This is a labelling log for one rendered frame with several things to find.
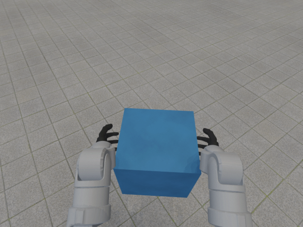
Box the right robot hand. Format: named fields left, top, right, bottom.
left=197, top=128, right=219, bottom=155

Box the right robot forearm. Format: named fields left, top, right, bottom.
left=199, top=145, right=253, bottom=227

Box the carton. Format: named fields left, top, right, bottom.
left=113, top=108, right=201, bottom=198

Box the left robot forearm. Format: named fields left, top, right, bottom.
left=66, top=141, right=116, bottom=227

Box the left robot hand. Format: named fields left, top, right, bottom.
left=96, top=124, right=119, bottom=150

